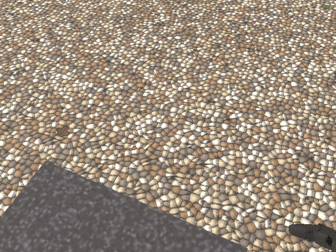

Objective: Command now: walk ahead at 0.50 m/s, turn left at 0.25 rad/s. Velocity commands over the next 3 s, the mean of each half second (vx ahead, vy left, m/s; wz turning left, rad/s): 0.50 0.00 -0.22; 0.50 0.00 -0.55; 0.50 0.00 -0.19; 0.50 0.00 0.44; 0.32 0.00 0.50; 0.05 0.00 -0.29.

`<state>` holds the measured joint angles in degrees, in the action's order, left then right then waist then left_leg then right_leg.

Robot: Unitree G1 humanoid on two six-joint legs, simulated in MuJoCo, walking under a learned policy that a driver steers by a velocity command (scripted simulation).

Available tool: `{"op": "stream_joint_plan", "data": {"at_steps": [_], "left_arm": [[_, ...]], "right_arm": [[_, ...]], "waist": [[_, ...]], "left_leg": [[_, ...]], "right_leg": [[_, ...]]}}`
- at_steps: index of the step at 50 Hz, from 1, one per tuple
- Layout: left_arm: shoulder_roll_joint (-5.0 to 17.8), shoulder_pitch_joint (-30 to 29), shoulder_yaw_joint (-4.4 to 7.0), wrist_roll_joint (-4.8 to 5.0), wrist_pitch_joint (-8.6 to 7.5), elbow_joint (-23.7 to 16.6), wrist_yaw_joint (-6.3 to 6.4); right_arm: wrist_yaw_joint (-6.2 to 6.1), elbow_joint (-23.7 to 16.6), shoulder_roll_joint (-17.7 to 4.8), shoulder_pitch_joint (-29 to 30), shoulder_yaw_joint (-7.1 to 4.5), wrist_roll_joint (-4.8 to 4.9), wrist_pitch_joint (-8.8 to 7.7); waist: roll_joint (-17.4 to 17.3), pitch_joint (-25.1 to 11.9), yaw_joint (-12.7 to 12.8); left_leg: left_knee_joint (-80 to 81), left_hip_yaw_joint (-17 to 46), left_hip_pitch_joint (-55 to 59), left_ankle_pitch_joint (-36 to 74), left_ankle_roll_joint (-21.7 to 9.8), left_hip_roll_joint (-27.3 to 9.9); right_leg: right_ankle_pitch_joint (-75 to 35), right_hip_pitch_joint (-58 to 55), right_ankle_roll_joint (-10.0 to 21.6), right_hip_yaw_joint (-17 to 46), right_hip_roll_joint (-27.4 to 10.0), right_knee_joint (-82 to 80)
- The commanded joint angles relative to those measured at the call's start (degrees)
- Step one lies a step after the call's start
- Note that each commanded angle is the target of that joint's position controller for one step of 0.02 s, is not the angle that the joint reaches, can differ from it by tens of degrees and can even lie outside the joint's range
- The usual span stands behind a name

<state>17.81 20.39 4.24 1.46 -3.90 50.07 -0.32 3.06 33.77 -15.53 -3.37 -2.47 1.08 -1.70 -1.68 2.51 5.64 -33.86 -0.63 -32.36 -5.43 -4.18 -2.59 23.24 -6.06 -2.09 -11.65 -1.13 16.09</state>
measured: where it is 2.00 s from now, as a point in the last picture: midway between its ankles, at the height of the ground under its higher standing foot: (276, 138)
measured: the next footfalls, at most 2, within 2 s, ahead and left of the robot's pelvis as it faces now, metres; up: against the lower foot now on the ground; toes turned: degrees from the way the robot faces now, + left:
left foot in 0.02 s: +0.18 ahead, +0.11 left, +0.00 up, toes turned +2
right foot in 0.60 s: +0.46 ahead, -0.16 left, -0.03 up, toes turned -17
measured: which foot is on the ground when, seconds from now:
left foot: up 0.00-0.00, down 0.02-0.58, up 0.60-1.00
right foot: down 0.00-0.04, up 0.06-0.58, down 0.60-1.00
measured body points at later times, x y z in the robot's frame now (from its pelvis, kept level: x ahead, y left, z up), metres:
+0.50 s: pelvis +0.27 +0.00 +0.00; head +0.30 -0.02 +0.45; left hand +0.49 +0.21 -0.10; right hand +0.27 -0.30 -0.12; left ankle +0.14 +0.11 -0.72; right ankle +0.42 -0.16 -0.71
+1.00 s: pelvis +0.58 -0.12 -0.02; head +0.61 -0.15 +0.43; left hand +0.75 +0.12 -0.13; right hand +0.68 -0.44 -0.09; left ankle +0.80 -0.09 -0.73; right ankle +0.42 -0.14 -0.75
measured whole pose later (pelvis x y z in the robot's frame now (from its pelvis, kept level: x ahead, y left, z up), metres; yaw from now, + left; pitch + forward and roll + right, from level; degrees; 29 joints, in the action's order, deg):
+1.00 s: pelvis +0.58 -0.12 -0.02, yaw -30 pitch +3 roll +0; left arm 16.8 20.1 4.4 1.5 -1.9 44.6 1.3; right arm 1.4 38.5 -15.7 -0.1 -2.4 0.0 -6.4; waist -2.1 2.3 4.9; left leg -27.5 4.4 -32.7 2.7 1.9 -0.2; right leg 22.0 1.7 5.3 11.8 7.2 22.6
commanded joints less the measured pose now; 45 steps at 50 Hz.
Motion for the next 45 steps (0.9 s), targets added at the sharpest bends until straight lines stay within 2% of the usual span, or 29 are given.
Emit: {"op": "stream_joint_plan", "data": {"at_steps": [1, 2, 3, 4, 5, 6, 7, 8, 10, 13, 15, 18, 20, 24, 26, 27, 28, 29, 30, 31, 32, 33, 34, 35, 36, 39, 41, 43, 45], "left_arm": [[10.24, -1.43, 1.5, 0.29, 0.07, -1.99, 0.61], [4.98, 2.14, -0.65, -1.3, -0.7, -4.17, 0.19], [2.87, 4.36, -1.85, -1.15, -1.77, -3.2, -0.56], [9.38, -1.36, 0.25, 1.29, -2.34, -4.09, -1.07], [8.99, -5.98, 0.2, 2.36, -2.41, -5.96, -1.13], [7.72, -6.8, 0.05, 1.47, -2.08, -5.86, -0.77], [7.47, -5.69, 0.43, 0.53, -1.29, -5.07, -0.46], [6.39, -3.4, 0.34, 0.45, -0.33, -4.14, -0.39], [3.67, -1.67, -0.03, 0.34, 1.12, -3.32, -0.1], [3.49, -4.71, 0.32, 0.25, 1.39, -4.16, 0.08], [3.09, -6.6, 0.45, 0.14, 0.68, -4.54, -0.45], [0.97, -12.62, -0.53, -0.4, 0.2, -6.37, -1.57], [0.68, -15.45, -0.84, -0.25, 0.33, -7.85, -2.23], [1.67, -19.41, -0.81, -0.42, 0.68, -10.91, -3.53], [2.35, -18.81, -0.39, -0.54, 0.96, -11.71, -3.92], [3.43, -16.45, 0.25, -0.6, 1.18, -11.6, -3.79], [5.41, -11.6, 1.38, -0.44, 1.43, -10.62, -3.43], [7.9, -3.22, 2.96, -0.22, 1.58, -8.49, -2.62], [12.29, 4.44, 4.46, -0.08, 2.22, -6.74, -1.49], [17.55, 3.13, 4.96, 0.14, 1.57, -7.44, -1.55], [13.1, 6.77, 3.97, 0.0, 0.8, -8.09, -2.02], [10.42, 4.33, 3.36, -0.04, 0.26, -8.07, -1.94], [8.57, -0.15, 2.79, 0.23, -0.02, -8.83, -1.81], [6.73, -4.05, 2.16, -0.01, -0.02, -9.93, -1.57], [5.56, -5.85, 1.64, -0.71, -0.21, -10.89, -1.24], [7.16, -6.25, 1.96, -0.54, 0.0, -11.03, -0.04], [8.55, -5.63, 2.29, -0.43, 0.3, -10.61, 0.85], [8.7, -3.94, 2.4, -0.15, 0.87, -9.96, 1.45], [8.6, -1.11, 2.4, -0.01, 1.29, -8.92, 1.64]], "right_arm": [[-1.01, -0.69, -10.76, -13.88, -4.79, -0.23, -0.57], [-2.05, 0.28, -17.23, -21.59, -6.22, -1.45, -0.34], [-2.11, 0.15, -15.79, -22.01, -5.35, -0.41, -0.65], [-1.71, 0.26, -11.66, -20.65, -3.89, -0.84, -1.02], [-1.65, 0.98, -10.37, -17.83, -3.38, -1.04, -1.4], [-1.48, 1.81, -8.61, -14.51, -2.88, -0.99, -1.82], [-1.39, 1.85, -6.48, -11.76, -2.37, -1.17, -2.36], [-1.35, 1.86, -5.9, -9.99, -2.32, -1.43, -2.84], [-1.39, 2.98, -5.81, -8.72, -2.63, -1.55, -4.1], [-2.09, 5.0, -6.69, -8.91, -3.17, -2.18, -5.18], [-2.68, 6.04, -6.78, -8.81, -3.23, -2.03, -5.43], [-3.33, 7.6, -7.89, -10.25, -3.6, -1.5, -5.05], [-3.6, 9.17, -8.76, -12.34, -4.05, -0.99, -4.54], [-4.11, 11.06, -10.17, -14.11, -4.91, 0.06, -2.72], [-4.54, 11.35, -11.58, -13.86, -5.38, 0.39, -1.57], [-4.65, 11.18, -12.44, -13.56, -5.56, 0.5, -1.1], [-4.62, 11.07, -12.9, -13.31, -5.54, 0.44, -0.62], [-4.61, 10.92, -12.43, -12.44, -5.12, 0.52, -0.37], [-4.7, 10.1, -9.8, -13.71, -4.05, -1.07, -0.92], [-3.44, 7.44, -2.02, -19.65, -1.54, -2.9, -2.84], [-3.02, 6.31, -6.56, -13.37, -1.84, -0.04, -5.11], [-2.91, 4.59, -8.72, -7.49, -2.26, 1.78, -6.37], [-3.3, 4.57, -8.74, -5.86, -2.13, 1.02, -6.82], [-3.64, 5.02, -9.26, -5.46, -2.48, -0.58, -6.69], [-3.47, 5.37, -9.8, -6.99, -2.95, -1.18, -6.22], [-3.25, 4.96, -7.18, -7.12, -2.53, -1.94, -4.63], [-3.16, 3.42, -5.39, -2.71, -1.79, -2.03, -4.34], [-2.68, 2.42, -3.96, 1.6, -1.15, -1.97, -4.67], [-2.14, 1.27, -4.05, 5.22, -1.1, -1.32, -5.03]], "waist": [[4.9, -8.68, -12.67], [-5.56, -18.26, -13.28], [-10.93, -28.49, -11.88], [-4.79, -23.14, -13.92], [-4.16, -14.27, -12.61], [-2.28, -9.01, -10.06], [-3.39, -6.72, -7.96], [-4.08, -5.75, -6.28], [-2.46, -4.34, -4.77], [-0.99, -1.44, -4.83], [-1.13, -0.52, -5.12], [-0.28, 1.21, -7.72], [0.27, 2.58, -8.83], [0.5, 4.34, -9.61], [-0.29, 3.01, -8.34], [-0.99, 0.64, -6.75], [-1.21, -2.97, -4.07], [-0.21, -7.31, 0.67], [5.46, -12.5, 3.06], [18.11, -17.4, -4.07], [9.42, -24.28, 1.33], [6.94, -16.85, 2.02], [2.45, -11.27, -0.43], [1.93, -7.84, -2.52], [2.57, -7.03, -4.61], [3.32, -3.91, -6.3], [4.33, -2.21, -5.34], [5.56, -2.36, -3.3], [5.94, -2.53, -1.4]], "left_leg": [[4.16, -2.07, 27.37, 0.79, -4.59, 4.43], [2.19, 19.32, 52.24, 1.23, -11.81, -11.11], [11.22, 41.86, 58.6, -5.09, -18.38, -21.33], [13.55, 36.12, 53.03, -6.42, -15.08, -19.87], [14.51, 26.05, 44.29, -2.73, -12.49, -17.34], [16.24, 19.5, 36.39, 1.68, -10.66, -14.66], [18.22, 14.84, 30.89, 4.18, -9.48, -12.74], [20.69, 12.16, 26.75, 3.6, -9.02, -11.86], [24.44, 8.36, 22.98, 5.57, -9.66, -11.76], [26.7, 2.09, 23.63, 8.74, -8.64, -10.89], [26.71, -2.6, 24.59, 9.66, -6.74, -9.39], [26.63, -7.15, 24.59, 7.92, -5.35, -9.17], [25.59, -7.56, 28.49, 7.61, -5.34, -11.13], [21.07, -8.37, 38.04, 11.51, -3.9, -14.11], [15.92, -9.62, 40.25, 25.66, -2.71, -14.43], [10.85, -10.26, 40.91, 35.16, -2.08, -14.05], [3.03, -10.83, 40.75, 41.09, -1.13, -13.05], [-8.99, -12.49, 35.86, 40.41, 0.84, -10.75], [-26.58, -12.38, 20.2, 20.76, 3.39, -7.89], [-46.8, -5.37, -5.98, -30.96, 7.4, 5.13], [-49.33, 4.95, -12.77, -30.79, 6.36, 4.89], [-45.86, 5.98, -15.88, -24.96, 4.46, 1.56], [-40.56, 5.53, -14.48, -19.7, 3.75, -0.89], [-36.69, 5.28, -11.36, -17.09, 4.27, -2.24], [-33.33, 6.47, -6.77, -13.82, 4.6, -3.47], [-23.26, 3.91, -3.03, -10.2, 7.62, -2.88], [-13.49, 2.41, -1.14, -2.99, 8.79, -1.26], [-3.67, 1.58, 2.98, 6.81, 8.72, 1.17], [1.84, 1.43, 5.63, 12.88, 8.22, 3.14]], "right_leg": [[-55.71, 10.02, 7.2, 2.53, -11.95, 20.17], [-31.4, 32.04, 4.07, 1.96, -6.6, 42.47], [10.43, 42.03, 2.9, 11.27, 1.68, 57.37], [9.33, 46.33, 3.92, 17.59, -0.92, 60.74], [5.14, 47.87, 4.32, 16.54, -3.27, 58.66], [0.96, 46.64, 3.92, 15.91, -5.45, 53.98], [-2.3, 43.51, 3.38, 16.37, -7.09, 50.88], [-5.03, 39.89, 2.8, 16.82, -7.66, 49.71], [-8.34, 38.28, 1.69, 16.88, -7.47, 47.57], [-18.55, 42.68, 0.77, 19.0, -7.12, 40.52], [-27.07, 42.91, 0.97, 18.96, -6.32, 33.43], [-35.51, 39.95, 1.62, 14.97, -5.28, 22.64], [-35.08, 41.8, 2.5, 15.14, -5.31, 19.28], [-27.05, 46.51, 4.74, 13.6, -4.83, 14.82], [-20.58, 43.17, 6.36, 10.15, -2.4, 14.47], [-17.06, 38.91, 7.52, 8.07, -0.3, 15.02], [-14.81, 32.26, 8.94, 6.51, 2.0, 15.33], [-17.95, 19.64, 11.11, 6.06, 4.28, 12.22], [-23.37, 1.23, 14.18, 16.53, -2.26, 15.08], [-23.88, -18.23, 26.13, 46.3, -14.95, 13.09], [-17.41, -22.64, 27.64, 55.4, -17.84, 4.91], [-19.29, -17.91, 24.49, 47.91, -16.08, 2.95], [-22.44, -9.27, 22.11, 41.8, -13.5, 2.59], [-28.46, -1.62, 21.25, 38.08, -12.15, 1.8], [-33.41, 3.8, 20.61, 35.36, -10.7, 0.78], [-40.25, 12.92, 19.78, 29.86, -7.86, -1.75], [-41.3, 17.53, 17.77, 25.88, -4.79, -1.87], [-37.52, 19.89, 15.17, 23.87, -2.01, -1.08], [-31.36, 19.68, 13.73, 25.98, -2.4, -0.79]]}}
Over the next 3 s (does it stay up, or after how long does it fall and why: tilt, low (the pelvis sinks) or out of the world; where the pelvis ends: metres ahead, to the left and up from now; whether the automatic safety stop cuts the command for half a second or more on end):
stays up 1.33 -0.43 -0.01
